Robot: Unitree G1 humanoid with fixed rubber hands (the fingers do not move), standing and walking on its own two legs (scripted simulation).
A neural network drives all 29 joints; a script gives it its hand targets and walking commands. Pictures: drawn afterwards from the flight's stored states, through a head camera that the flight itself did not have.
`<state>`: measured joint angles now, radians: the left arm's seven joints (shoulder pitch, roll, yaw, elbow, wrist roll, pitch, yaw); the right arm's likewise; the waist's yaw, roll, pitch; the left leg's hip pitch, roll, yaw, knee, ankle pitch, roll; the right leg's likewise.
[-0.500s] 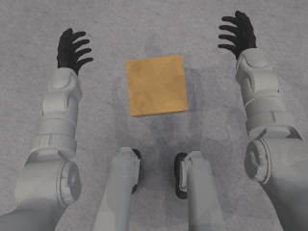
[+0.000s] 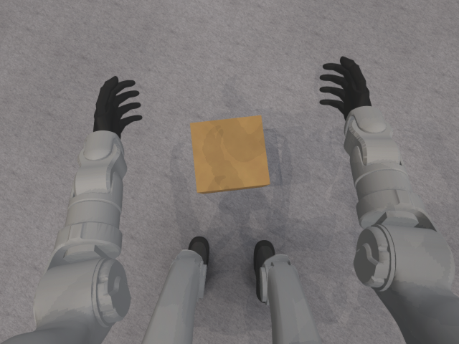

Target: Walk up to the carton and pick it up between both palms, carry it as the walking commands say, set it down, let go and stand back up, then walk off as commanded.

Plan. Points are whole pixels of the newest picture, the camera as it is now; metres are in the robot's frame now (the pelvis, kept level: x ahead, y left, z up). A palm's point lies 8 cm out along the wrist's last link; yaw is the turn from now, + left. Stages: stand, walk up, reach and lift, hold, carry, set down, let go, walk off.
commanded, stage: let go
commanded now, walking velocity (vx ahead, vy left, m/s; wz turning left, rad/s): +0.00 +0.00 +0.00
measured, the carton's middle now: (229, 157) +0.47 +0.03 -0.58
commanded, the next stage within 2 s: stand in 1.22 s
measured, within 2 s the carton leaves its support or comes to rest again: neither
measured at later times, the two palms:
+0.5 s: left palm (42, 225) +0.29 +0.24 +0.00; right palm (416, 211) +0.33 -0.21 -0.01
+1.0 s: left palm (15, 292) +0.23 +0.23 +0.04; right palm out of the picture +0.24 -0.23 +0.04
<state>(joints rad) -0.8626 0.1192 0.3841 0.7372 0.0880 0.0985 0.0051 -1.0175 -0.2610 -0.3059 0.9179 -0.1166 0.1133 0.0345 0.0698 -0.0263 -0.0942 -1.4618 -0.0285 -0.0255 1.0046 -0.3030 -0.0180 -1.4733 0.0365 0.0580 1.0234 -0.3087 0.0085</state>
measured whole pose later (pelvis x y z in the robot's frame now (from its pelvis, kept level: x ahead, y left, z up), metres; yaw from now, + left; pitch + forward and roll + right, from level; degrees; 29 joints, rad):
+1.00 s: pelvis +0.07 +0.00 +0.11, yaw +1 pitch -5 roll +0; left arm 0.21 0.21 0.06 0.42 0.02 0.13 -0.08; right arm 0.20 -0.21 -0.04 0.42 -0.02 0.13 0.07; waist 0.00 0.00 0.13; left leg -0.08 -0.01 -0.06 0.44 -0.27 -0.01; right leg -0.07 0.02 0.02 0.44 -0.28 -0.01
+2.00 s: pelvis +0.07 +0.01 +0.11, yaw +0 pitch -3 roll +0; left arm 0.21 0.31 0.04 0.86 0.02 -0.01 0.04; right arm 0.20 -0.30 -0.05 0.88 -0.02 -0.01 -0.03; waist 0.00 -0.01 0.04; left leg -0.14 -0.03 -0.04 0.45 -0.26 0.01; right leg -0.12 0.00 0.04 0.43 -0.26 0.02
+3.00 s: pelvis +0.05 +0.01 +0.11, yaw +0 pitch -3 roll +0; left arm 0.19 0.34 0.02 0.98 0.00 -0.02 0.03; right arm 0.17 -0.34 -0.03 1.00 0.00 -0.02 -0.03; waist 0.00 -0.01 0.05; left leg -0.12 -0.02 -0.04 0.37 -0.19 0.00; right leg -0.11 0.01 0.04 0.37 -0.19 0.01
